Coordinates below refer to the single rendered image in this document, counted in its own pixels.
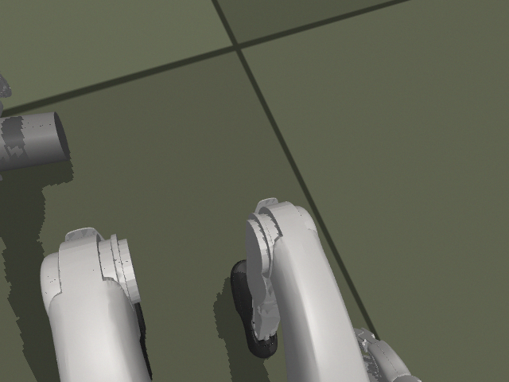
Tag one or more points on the left robot foot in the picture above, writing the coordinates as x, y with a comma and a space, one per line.
142, 327

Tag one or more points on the right robot hand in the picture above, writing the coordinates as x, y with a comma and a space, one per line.
383, 364

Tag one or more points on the can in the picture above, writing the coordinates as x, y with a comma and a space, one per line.
32, 140

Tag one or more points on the right robot foot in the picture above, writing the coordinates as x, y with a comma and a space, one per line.
243, 304

